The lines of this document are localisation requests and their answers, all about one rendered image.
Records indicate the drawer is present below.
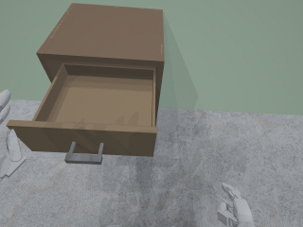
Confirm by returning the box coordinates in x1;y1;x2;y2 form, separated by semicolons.
6;62;157;157

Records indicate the handle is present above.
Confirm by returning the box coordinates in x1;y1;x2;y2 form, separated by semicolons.
64;141;104;165

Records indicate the left robot hand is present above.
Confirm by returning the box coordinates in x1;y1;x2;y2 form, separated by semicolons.
0;89;27;182

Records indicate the right robot hand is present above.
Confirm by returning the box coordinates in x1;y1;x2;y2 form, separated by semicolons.
217;183;255;227

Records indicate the cabinet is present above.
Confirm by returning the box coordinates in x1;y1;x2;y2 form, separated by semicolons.
36;3;165;127

